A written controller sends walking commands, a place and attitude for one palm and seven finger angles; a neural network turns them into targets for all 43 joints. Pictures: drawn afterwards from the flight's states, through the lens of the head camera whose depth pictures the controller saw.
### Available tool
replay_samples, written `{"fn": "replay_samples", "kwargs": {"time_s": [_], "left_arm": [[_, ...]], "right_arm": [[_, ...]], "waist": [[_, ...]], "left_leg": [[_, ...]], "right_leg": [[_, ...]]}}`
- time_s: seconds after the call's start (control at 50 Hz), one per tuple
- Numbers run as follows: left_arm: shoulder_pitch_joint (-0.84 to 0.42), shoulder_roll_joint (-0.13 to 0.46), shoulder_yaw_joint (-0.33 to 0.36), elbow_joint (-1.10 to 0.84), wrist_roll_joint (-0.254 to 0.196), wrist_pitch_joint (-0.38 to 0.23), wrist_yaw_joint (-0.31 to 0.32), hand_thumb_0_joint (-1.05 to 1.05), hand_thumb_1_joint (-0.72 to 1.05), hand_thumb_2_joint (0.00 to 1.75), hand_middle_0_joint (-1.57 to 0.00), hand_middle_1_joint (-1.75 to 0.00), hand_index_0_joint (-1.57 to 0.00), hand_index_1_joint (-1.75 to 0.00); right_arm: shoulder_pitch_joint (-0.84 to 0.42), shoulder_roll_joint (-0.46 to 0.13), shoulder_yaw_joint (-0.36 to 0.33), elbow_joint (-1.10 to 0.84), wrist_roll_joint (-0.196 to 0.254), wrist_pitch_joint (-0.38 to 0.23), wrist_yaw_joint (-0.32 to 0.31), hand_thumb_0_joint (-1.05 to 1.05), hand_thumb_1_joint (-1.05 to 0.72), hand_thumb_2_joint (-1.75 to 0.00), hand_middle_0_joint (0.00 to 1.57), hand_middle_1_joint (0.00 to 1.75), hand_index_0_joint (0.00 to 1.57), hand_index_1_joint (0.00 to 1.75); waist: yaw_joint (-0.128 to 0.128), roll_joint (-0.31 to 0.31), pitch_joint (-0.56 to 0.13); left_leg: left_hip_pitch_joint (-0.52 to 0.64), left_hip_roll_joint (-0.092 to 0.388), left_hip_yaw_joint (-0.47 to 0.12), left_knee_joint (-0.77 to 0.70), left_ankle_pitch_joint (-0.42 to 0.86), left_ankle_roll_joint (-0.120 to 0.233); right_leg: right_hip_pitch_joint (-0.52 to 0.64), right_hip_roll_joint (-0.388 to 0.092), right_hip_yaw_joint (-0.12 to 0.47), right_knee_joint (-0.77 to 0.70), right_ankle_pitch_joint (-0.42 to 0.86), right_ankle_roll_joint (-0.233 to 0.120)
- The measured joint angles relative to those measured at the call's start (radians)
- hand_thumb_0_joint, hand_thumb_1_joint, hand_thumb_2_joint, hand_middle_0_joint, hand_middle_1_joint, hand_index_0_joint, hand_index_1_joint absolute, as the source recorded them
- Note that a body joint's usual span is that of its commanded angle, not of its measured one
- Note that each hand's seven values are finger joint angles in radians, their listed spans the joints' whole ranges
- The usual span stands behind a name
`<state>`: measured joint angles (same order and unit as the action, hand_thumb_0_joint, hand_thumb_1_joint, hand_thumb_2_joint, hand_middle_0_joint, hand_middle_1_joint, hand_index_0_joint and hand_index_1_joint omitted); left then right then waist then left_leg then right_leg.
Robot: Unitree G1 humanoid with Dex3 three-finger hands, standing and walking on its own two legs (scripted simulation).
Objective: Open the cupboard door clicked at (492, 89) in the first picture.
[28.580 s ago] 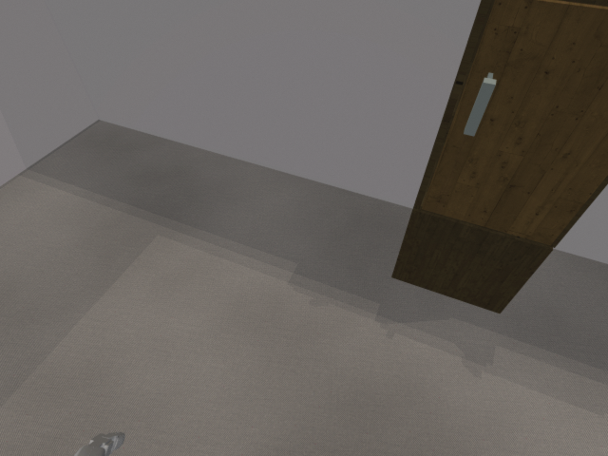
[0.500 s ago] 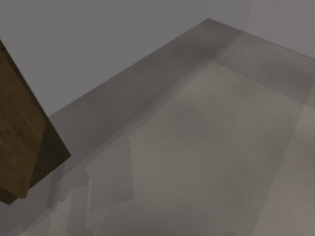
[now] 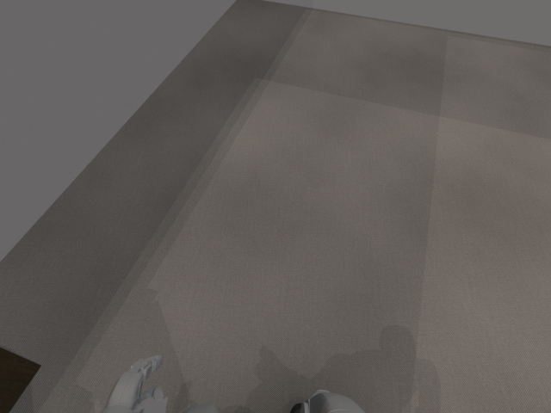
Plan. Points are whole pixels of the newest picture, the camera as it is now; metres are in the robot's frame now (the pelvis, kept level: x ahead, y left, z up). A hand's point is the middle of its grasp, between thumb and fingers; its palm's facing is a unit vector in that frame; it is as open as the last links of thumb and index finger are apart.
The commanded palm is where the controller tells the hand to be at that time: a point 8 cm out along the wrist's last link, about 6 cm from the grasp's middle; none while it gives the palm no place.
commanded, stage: walk to a spot facing it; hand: left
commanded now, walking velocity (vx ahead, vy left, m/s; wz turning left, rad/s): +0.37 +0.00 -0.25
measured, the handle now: out of the picture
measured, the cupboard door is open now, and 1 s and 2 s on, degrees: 47 47 47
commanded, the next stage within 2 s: turn to face it in 1.14 s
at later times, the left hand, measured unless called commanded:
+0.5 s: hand (169, 405) +0.15 +0.18 -0.16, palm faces +0.00 -0.99 -0.15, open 7.4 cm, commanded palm none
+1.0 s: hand (246, 168) +0.64 +0.08 -0.14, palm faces -0.29 -0.93 -0.24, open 7.4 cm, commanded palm none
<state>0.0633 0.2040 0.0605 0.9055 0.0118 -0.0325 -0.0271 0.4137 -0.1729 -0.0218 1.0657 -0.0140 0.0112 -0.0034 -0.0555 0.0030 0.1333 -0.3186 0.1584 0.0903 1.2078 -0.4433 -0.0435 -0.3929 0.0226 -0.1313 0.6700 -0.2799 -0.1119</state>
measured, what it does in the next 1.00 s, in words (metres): walks ahead, turning right: left foot, then right foot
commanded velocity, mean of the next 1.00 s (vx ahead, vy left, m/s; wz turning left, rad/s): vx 0.37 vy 0.00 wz -0.17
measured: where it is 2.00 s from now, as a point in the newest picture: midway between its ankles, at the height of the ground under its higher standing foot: (317, 262)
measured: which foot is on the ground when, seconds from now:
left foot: up 0.00-0.46, down 0.48-0.94, up 0.96-1.00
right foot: down 0.00-0.48, up 0.50-0.92, down 0.94-1.00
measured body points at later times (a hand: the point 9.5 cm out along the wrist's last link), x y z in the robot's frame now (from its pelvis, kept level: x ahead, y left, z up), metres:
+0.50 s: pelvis +0.24 +0.01 +0.00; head +0.27 +0.02 +0.45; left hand +0.15 +0.23 -0.15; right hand +0.38 -0.22 -0.12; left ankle +0.34 +0.10 -0.72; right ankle +0.06 -0.05 -0.69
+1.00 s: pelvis +0.45 -0.07 +0.01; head +0.49 -0.09 +0.45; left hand +0.65 +0.13 -0.12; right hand +0.27 -0.24 -0.14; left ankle +0.35 +0.09 -0.66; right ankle +0.48 -0.16 -0.72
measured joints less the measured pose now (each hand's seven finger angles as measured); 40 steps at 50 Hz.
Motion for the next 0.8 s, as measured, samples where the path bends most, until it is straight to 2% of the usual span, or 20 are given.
{"fn": "replay_samples", "kwargs": {"time_s": [0.04,0.08,0.18,0.26,0.36,0.44,0.46,0.48,0.5,0.54,0.56,0.6,0.64,0.7,0.8], "left_arm": [[0.038,-0.007,-0.004,0.019,0.001,0.003,0.011,0.0,0.91,0.89,-0.2,-0.3,-0.2,-0.3],[0.078,-0.017,-0.004,0.043,0.004,0.0,0.017,0.0,0.91,0.89,-0.2,-0.3,-0.2,-0.3],[0.168,-0.009,0.01,0.09,0.005,-0.023,0.023,-0.01,0.94,0.89,-0.21,-0.3,-0.2,-0.3],[0.244,-0.021,0.0,0.124,0.005,-0.038,0.026,0.0,0.93,0.89,-0.2,-0.3,-0.2,-0.3],[0.336,-0.042,-0.017,0.168,0.007,-0.043,0.036,0.0,0.91,0.89,-0.2,-0.3,-0.2,-0.3],[0.398,-0.052,-0.024,0.208,0.009,-0.037,0.039,0.0,0.91,0.89,-0.2,-0.3,-0.2,-0.3],[0.413,-0.056,-0.024,0.218,0.008,-0.034,0.039,0.01,0.91,0.89,-0.2,-0.3,-0.2,-0.3],[0.428,-0.065,-0.024,0.227,0.005,-0.03,0.037,0.01,0.91,0.89,-0.2,-0.3,-0.2,-0.3],[0.426,-0.067,-0.025,0.236,0.0,-0.023,0.034,0.01,0.91,0.89,-0.2,-0.3,-0.2,-0.3],[0.402,-0.062,-0.025,0.241,0.0,-0.009,0.03,0.01,0.9,0.89,-0.2,-0.3,-0.2,-0.3],[0.384,-0.057,-0.021,0.237,0.004,-0.005,0.028,0.01,0.9,0.89,-0.2,-0.3,-0.2,-0.3],[0.332,-0.045,-0.011,0.215,0.012,0.003,0.022,0.01,0.9,0.89,-0.2,-0.3,-0.2,-0.3],[0.276,-0.037,-0.002,0.179,0.017,0.008,0.016,0.01,0.91,0.89,-0.2,-0.3,-0.2,-0.3],[0.206,-0.031,0.005,0.13,0.019,0.013,0.009,0.01,0.91,0.9,-0.2,-0.3,-0.19,-0.3],[0.109,-0.012,0.01,0.093,0.021,0.024,-0.003,0.01,0.91,0.9,-0.2,-0.3,-0.19,-0.3]], "right_arm": [[-0.066,-0.004,-0.01,-0.026,-0.006,-0.002,-0.001,0.02,-0.91,-0.9,0.2,0.3,0.2,0.29],[-0.123,-0.006,-0.017,-0.059,-0.012,-0.01,0.0,0.01,-0.91,-0.9,0.2,0.3,0.2,0.29],[-0.225,-0.01,-0.026,-0.112,-0.017,-0.023,0.009,0.01,-0.91,-0.9,0.19,0.3,0.2,0.29],[-0.285,-0.018,-0.027,-0.121,-0.016,-0.021,0.017,0.01,-0.91,-0.9,0.19,0.3,0.2,0.29],[-0.346,-0.014,-0.022,-0.123,-0.012,-0.017,0.029,0.01,-0.91,-0.9,0.19,0.3,0.2,0.29],[-0.384,0.004,-0.012,-0.13,-0.011,-0.03,0.032,0.01,-0.91,-0.9,0.19,0.3,0.2,0.29],[-0.386,0.008,-0.008,-0.133,-0.013,-0.04,0.03,0.01,-0.91,-0.9,0.19,0.3,0.2,0.29],[-0.383,0.005,-0.003,-0.139,-0.018,-0.055,0.027,0.01,-0.91,-0.9,0.2,0.3,0.2,0.29],[-0.378,0.009,-0.003,-0.142,-0.023,-0.069,0.021,0.01,-0.91,-0.9,0.2,0.3,0.2,0.29],[-0.346,0.017,0.003,-0.141,-0.022,-0.079,0.013,0.01,-0.91,-0.9,0.2,0.3,0.2,0.29],[-0.321,0.02,0.003,-0.135,-0.022,-0.08,0.01,0.01,-0.91,-0.9,0.2,0.3,0.2,0.29],[-0.264,0.024,0.002,-0.11,-0.02,-0.083,0.0,0.0,-0.91,-0.9,0.2,0.3,0.2,0.29],[-0.208,0.022,-0.012,-0.076,-0.014,-0.086,-0.016,0.0,-0.92,-0.9,0.2,0.3,0.21,0.29],[-0.132,-0.008,-0.02,-0.026,-0.014,-0.078,-0.017,0.0,-0.94,-0.9,0.2,0.3,0.21,0.29],[-0.025,-0.032,-0.021,0.026,-0.019,-0.065,-0.008,0.0,-0.93,-0.9,0.2,0.3,0.2,0.29]], "waist": [[0.001,-0.001,-0.008],[0.004,-0.003,-0.025],[0.038,0.001,-0.07],[0.073,0.013,-0.091],[0.117,0.006,-0.095],[0.132,-0.025,-0.084],[0.13,-0.03,-0.082],[0.125,-0.017,-0.086],[0.118,-0.021,-0.081],[0.112,-0.038,-0.071],[0.108,-0.043,-0.073],[0.101,-0.045,-0.073],[0.097,-0.043,-0.07],[0.087,-0.03,-0.076],[0.046,-0.016,-0.086]], "left_leg": [[-0.107,0.0,-0.03,0.028,0.071,-0.001],[-0.187,0.002,-0.044,-0.023,0.123,-0.005],[-0.289,-0.006,-0.059,-0.18,0.223,-0.016],[-0.302,-0.024,-0.053,-0.271,0.261,-0.015],[-0.263,-0.06,-0.023,-0.396,0.251,0.002],[-0.179,-0.11,0.013,-0.547,0.224,0.034],[-0.14,-0.123,0.025,-0.598,0.244,0.049],[-0.107,-0.119,0.018,-0.634,0.281,0.081],[-0.105,-0.12,0.025,-0.603,0.277,0.1],[-0.072,-0.127,0.048,-0.569,0.213,0.106],[-0.049,-0.13,0.054,-0.58,0.193,0.103],[0.005,-0.134,0.057,-0.635,0.19,0.088],[0.061,-0.138,0.061,-0.702,0.202,0.087],[0.137,-0.135,0.074,-0.785,0.205,0.087],[0.242,-0.125,0.106,-0.86,0.171,0.063]], "right_leg": [[0.055,0.018,0.017,-0.078,0.019,0.007],[0.104,0.031,0.036,-0.157,0.041,0.0],[0.212,0.054,0.073,-0.291,0.053,-0.006],[0.296,0.066,0.095,-0.344,0.025,-0.001],[0.398,0.066,0.124,-0.375,-0.036,0.012],[0.457,0.045,0.147,-0.338,-0.121,0.032],[0.451,0.04,0.151,-0.281,-0.155,0.037],[0.414,0.048,0.147,-0.169,-0.187,0.045],[0.347,0.043,0.141,0.014,-0.202,0.051],[0.2,0.022,0.141,0.371,-0.195,0.055],[0.129,0.008,0.134,0.489,-0.168,0.059],[0.008,-0.028,0.122,0.597,-0.099,0.07],[-0.089,-0.063,0.124,0.583,-0.045,0.082],[-0.174,-0.107,0.121,0.44,0.022,0.094],[-0.182,-0.136,0.083,0.149,0.119,0.098]]}}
